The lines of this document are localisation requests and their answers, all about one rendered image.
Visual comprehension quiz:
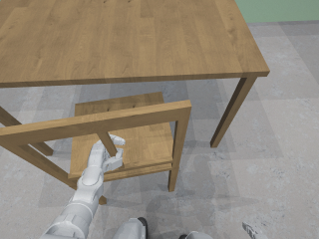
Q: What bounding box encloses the robot left forearm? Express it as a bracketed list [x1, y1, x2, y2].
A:
[39, 166, 104, 239]

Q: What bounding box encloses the robot left foot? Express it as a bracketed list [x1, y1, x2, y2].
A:
[138, 217, 148, 239]

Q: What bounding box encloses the robot left hand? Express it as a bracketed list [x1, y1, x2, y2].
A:
[87, 133, 126, 173]

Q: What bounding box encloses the chair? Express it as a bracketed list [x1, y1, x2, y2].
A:
[0, 92, 192, 205]

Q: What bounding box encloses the left robot thigh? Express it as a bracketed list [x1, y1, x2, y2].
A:
[112, 221, 146, 239]

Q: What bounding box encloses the robot right hand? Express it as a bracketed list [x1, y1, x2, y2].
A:
[242, 221, 268, 239]

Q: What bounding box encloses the table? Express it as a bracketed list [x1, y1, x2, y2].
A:
[0, 0, 270, 156]

